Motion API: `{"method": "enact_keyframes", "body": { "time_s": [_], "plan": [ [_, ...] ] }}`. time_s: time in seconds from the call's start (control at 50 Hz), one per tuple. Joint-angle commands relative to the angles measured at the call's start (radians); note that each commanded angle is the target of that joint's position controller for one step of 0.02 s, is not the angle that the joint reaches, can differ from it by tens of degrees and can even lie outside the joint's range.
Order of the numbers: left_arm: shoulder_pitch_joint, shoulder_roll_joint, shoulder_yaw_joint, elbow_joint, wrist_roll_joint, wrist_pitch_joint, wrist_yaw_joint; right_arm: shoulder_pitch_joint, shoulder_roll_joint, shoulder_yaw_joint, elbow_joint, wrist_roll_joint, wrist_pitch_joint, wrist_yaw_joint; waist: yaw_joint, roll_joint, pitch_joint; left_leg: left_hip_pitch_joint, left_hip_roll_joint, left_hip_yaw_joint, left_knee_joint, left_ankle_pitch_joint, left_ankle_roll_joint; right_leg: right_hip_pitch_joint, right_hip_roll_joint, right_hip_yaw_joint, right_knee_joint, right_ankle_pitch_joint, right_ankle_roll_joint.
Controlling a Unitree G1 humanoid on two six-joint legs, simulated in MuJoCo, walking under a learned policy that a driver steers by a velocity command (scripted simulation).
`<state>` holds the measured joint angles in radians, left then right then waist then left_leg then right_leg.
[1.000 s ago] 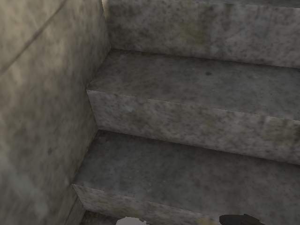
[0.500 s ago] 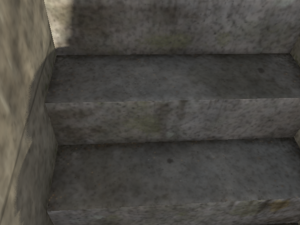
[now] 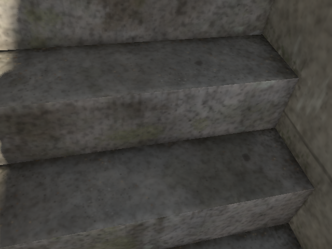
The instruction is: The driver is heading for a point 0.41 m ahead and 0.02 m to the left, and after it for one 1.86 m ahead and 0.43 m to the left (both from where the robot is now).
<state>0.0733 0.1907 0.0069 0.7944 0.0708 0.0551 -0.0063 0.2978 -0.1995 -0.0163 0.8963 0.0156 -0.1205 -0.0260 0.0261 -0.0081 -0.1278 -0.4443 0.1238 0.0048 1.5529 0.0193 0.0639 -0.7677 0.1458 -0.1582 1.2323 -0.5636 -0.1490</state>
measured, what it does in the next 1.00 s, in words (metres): climbs: left foot 0.21 m higher, then right foot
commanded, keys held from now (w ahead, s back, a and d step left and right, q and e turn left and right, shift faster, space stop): w+e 0.18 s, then w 0.22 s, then w+q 0.60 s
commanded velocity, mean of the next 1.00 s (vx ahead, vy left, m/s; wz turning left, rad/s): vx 0.44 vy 0.10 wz -0.02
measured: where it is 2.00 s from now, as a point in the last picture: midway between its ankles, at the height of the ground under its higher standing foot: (111, 74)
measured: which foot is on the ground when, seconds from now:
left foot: up 0.00-0.34, down 0.36-0.74, up 0.76-1.00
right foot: down 0.00-0.38, up 0.40-0.72, down 0.74-1.00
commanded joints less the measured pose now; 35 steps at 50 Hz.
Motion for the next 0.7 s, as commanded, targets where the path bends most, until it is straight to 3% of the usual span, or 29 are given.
{"method": "enact_keyframes", "body": {
  "time_s": [0.02, 0.04, 0.06, 0.08, 0.12, 0.14, 0.16, 0.2, 0.22, 0.24, 0.26, 0.28, 0.32, 0.34, 0.36, 0.38, 0.4, 0.42, 0.44, 0.46, 0.48, 0.5, 0.52, 0.56, 0.58, 0.6, 0.66, 0.68, 0.7],
  "plan": [
    [0.35, 0.051, 0.073, 0.165, -0.004, -0.031, 0.033, -0.366, 0.122, 0.054, -0.317, -0.078, -0.057, 0.004, 0.091, 0.008, 0.048, -0.749, -0.156, -0.101, 0.666, -0.161, 0.054, 0.693, -0.126, 0.83, -0.728, 0.443, -0.122],
    [0.62, 0.081, 0.023, 0.131, -0.065, -0.054, -0.001, -0.228, -0.08, -0.023, -0.2, -0.162, 0.005, 0.094, 0.254, -0.018, -0.184, -0.967, -0.275, -0.245, 0.624, -0.167, 0.023, 1.102, -0.192, 0.839, -0.566, 0.998, -0.208],
    [0.774, 0.023, 0.007, 0.224, -0.055, -0.079, -0.022, -0.339, -0.077, -0.03, -0.254, -0.195, 0.029, 0.132, 0.211, -0.061, -0.166, -1.085, -0.253, -0.165, 0.747, -0.296, 0.022, 1.242, -0.216, 0.776, -0.509, 1.295, -0.206],
    [0.887, -0.017, -0.02, 0.306, -0.031, -0.102, -0.031, -0.435, -0.023, -0.015, -0.298, -0.191, 0.05, 0.13, 0.184, -0.025, -0.1, -1.17, -0.243, -0.137, 0.76, -0.366, 0.029, 1.244, -0.212, 0.709, -0.502, 1.269, -0.182],
    [0.897, -0.068, -0.048, 0.371, 0.012, -0.122, -0.042, -0.505, -0.021, -0.007, -0.275, -0.148, 0.095, 0.148, 0.108, 0.077, -0.102, -1.141, -0.187, -0.075, 0.739, -0.4, 0.107, 1.11, -0.215, 0.593, -0.585, 1.255, -0.137],
    [0.895, -0.103, -0.061, 0.391, 0.035, -0.131, -0.044, -0.496, 0.021, 0.016, -0.294, -0.14, 0.102, 0.15, 0.041, -0.048, -0.054, -1.122, -0.171, -0.115, 0.777, -0.447, 0.165, 0.922, -0.19, 0.61, -0.61, 1.144, -0.119],
    [0.975, -0.114, -0.063, 0.439, 0.062, -0.132, -0.044, -0.585, 0.038, 0.04, -0.362, -0.119, 0.097, 0.146, 0.038, -0.12, -0.026, -1.169, -0.172, -0.171, 0.856, -0.593, 0.232, 0.766, -0.151, 0.653, -0.619, 1.013, -0.097],
    [0.95, -0.046, -0.034, 0.42, 0.091, -0.126, -0.06, -0.599, 0.081, 0.07, -0.382, -0.087, 0.07, 0.144, -0.01, -0.072, 0.021, -1.188, -0.176, -0.129, 0.9, -0.546, 0.262, 0.524, -0.101, 0.669, -0.704, 0.63, -0.101],
    [0.707, 0.045, -0.007, 0.317, 0.105, -0.126, -0.084, -0.577, 0.09, 0.073, -0.43, -0.053, 0.077, 0.114, -0.09, 0.03, 0.03, -0.963, -0.151, -0.073, 0.671, -0.354, 0.212, 0.233, -0.075, 0.703, -0.821, 0.507, -0.111],
    [0.561, 0.08, 0.005, 0.271, 0.092, -0.143, -0.096, -0.653, 0.057, 0.07, -0.481, -0.022, 0.096, 0.078, -0.097, 0.102, 0.095, -0.831, -0.083, -0.08, 0.542, -0.267, 0.138, -0.019, -0.098, 0.786, -0.933, 0.461, -0.122],
    [0.471, 0.082, -0.011, 0.246, 0.056, -0.138, -0.12, -0.693, 0.112, 0.105, -0.515, -0.019, 0.14, 0.09, -0.159, 0.055, 0.081, -0.538, -0.089, 0.048, 0.563, -0.202, 0.082, -0.276, -0.167, 0.792, -1.094, 0.658, -0.23],
    [0.358, 0.077, -0.021, 0.195, 0.021, -0.158, -0.135, -0.644, 0.083, 0.087, -0.507, 0.013, 0.162, 0.105, -0.22, 0.05, 0.095, -0.226, -0.113, 0.113, 0.434, -0.132, 0.027, -0.453, -0.176, 0.689, -1.054, 1.182, -0.224],
    [0.641, 0.138, -0.025, 0.24, -0.03, -0.177, -0.143, -0.652, -0.053, 0.034, -0.492, 0.051, 0.191, 0.147, -0.084, -0.058, -0.121, -0.104, -0.214, 0.212, 0.121, -0.315, -0.011, -0.108, -0.185, 0.613, -0.908, 2.075, -0.172],
    [0.692, 0.166, -0.032, 0.238, -0.051, -0.166, -0.126, -0.566, -0.066, 0.014, -0.443, -0.032, 0.208, 0.143, -0.036, -0.186, -0.167, -0.07, -0.26, 0.221, -0.167, -0.426, -0.014, 0.168, -0.238, 0.649, -0.856, 2.262, -0.203],
    [0.706, 0.193, -0.014, 0.259, -0.084, -0.144, -0.122, -0.457, -0.1, -0.013, -0.417, -0.063, 0.223, 0.117, -0.019, -0.213, -0.197, 0.067, -0.31, 0.177, -0.484, -0.557, -0.002, 0.324, -0.277, 0.677, -0.773, 2.366, -0.189],
    [0.691, 0.248, -0.008, 0.29, -0.029, -0.122, -0.156, -0.165, -0.147, -0.047, -0.342, -0.023, 0.222, 0.093, -0.096, -0.119, -0.331, 0.403, -0.231, -0.073, -0.575, -0.488, 0.108, 0.297, -0.266, 0.594, -0.494, 2.46, -0.07],
    [0.635, 0.193, -0.021, 0.281, 0.033, -0.121, -0.175, 0.171, -0.171, -0.061, -0.235, -0.002, 0.201, 0.086, -0.176, 0.249, -0.51, 0.69, 0.131, -0.638, -0.779, 0.129, 0.42, 0.099, -0.158, 0.567, 0.142, 1.199, 0.088],
    [0.537, 0.115, -0.019, 0.239, -0.016, -0.123, -0.214, -0.016, -0.171, -0.06, -0.293, -0.103, 0.181, 0.095, -0.156, 0.209, -0.181, 0.349, 0.264, -0.968, -1.058, -0.552, 0.413, -0.28, -0.036, 0.536, 0.591, 0.605, 0.063],
    [0.385, 0.081, -0.015, 0.2, -0.042, -0.131, -0.196, -0.132, -0.145, -0.056, -0.245, -0.069, 0.141, 0.075, -0.088, 0.099, 0.107, 0.171, 0.184, -0.8, -1.029, -0.892, 0.327, -0.453, -0.048, 0.472, 0.763, 0.549, 0.036],
    [0.386, 0.073, 0.002, 0.212, -0.026, -0.139, -0.158, -0.208, -0.047, -0.026, -0.223, -0.045, 0.111, 0.084, -0.019, 0.006, 0.162, 0.15, 0.156, -0.587, -0.987, -0.722, 0.315, -0.457, -0.06, 0.454, 0.698, 0.474, 0.027],
    [0.37, 0.035, 0.053, 0.061, 0.019, -0.074, -0.014, -0.194, 0.001, -0.033, -0.059, -0.019, 0.081, -0.008, 0.138, 0.082, 0.131, -0.063, 0.102, -0.504, -1.066, -0.866, 0.164, -0.175, -0.12, 0.499, 0.559, 0.127, 0.111],
    [0.429, 0.049, 0.051, 0.081, 0.02, -0.017, 0.02, -0.227, 0.009, -0.02, -0.056, -0.047, 0.056, -0.047, 0.172, -0.012, 0.201, -0.187, 0.064, -0.384, -1.069, -0.859, 0.12, -0.071, -0.118, 0.409, 0.524, 0.211, 0.117],
    [0.31, 0.042, 0.011, 0.1, -0.001, -0.067, -0.07, -0.396, 0.14, 0.039, -0.155, -0.04, 0.019, 0.033, 0.124, -0.156, 0.242, -0.142, 0.028, -0.176, -0.978, -0.641, 0.147, -0.223, -0.112, 0.345, 0.445, 0.265, 0.087],
    [0.371, 0.015, 0.012, 0.163, -0.04, -0.11, -0.115, -0.27, 0.063, 0.01, -0.104, -0.042, -0.005, 0.053, 0.114, -0.003, 0.132, -0.304, -0.051, -0.07, -0.96, -0.595, 0.119, -0.036, -0.139, 0.269, 0.448, 0.437, 0.03],
    [0.322, -0.035, 0.029, 0.06, -0.011, -0.065, -0.023, -0.157, -0.01, -0.023, -0.019, -0.024, 0.026, -0.021, 0.133, 0.204, 0.2, -0.291, -0.032, -0.164, -1.056, -0.627, 0.164, 0.017, -0.148, 0.189, 0.39, 0.303, 0.129],
    [0.263, -0.013, 0.018, 0.006, -0.013, -0.05, 0.025, -0.111, -0.035, -0.025, -0.011, -0.032, 0.036, -0.055, 0.106, 0.175, 0.254, -0.288, -0.018, -0.213, -1.073, -0.656, 0.186, -0.032, -0.199, 0.251, 0.374, 0.306, 0.15],
    [0.113, 0.037, 0.001, -0.097, -0.052, -0.051, 0.061, -0.117, -0.104, -0.039, -0.091, -0.061, 0.089, -0.087, 0.021, 0.122, 0.232, -0.256, -0.087, -0.195, -1.062, -0.537, 0.18, 0.216, -0.224, 0.128, -0.232, 0.188, 0.194],
    [0.162, 0.035, 0.005, -0.086, -0.112, -0.054, 0.081, -0.118, -0.117, -0.048, -0.128, -0.058, 0.089, -0.1, 0.046, 0.096, 0.194, -0.23, -0.084, -0.267, -1.04, -0.579, 0.162, 0.374, -0.234, 0.155, -0.509, 0.126, 0.203],
    [0.331, 0.04, 0.018, -0.016, -0.131, -0.052, 0.099, -0.057, -0.124, -0.056, -0.101, -0.043, 0.102, -0.104, 0.111, -0.011, 0.107, -0.223, -0.125, -0.228, -0.869, -0.626, 0.152, 0.635, -0.188, 0.067, -0.653, 0.417, 0.235]
  ]
}}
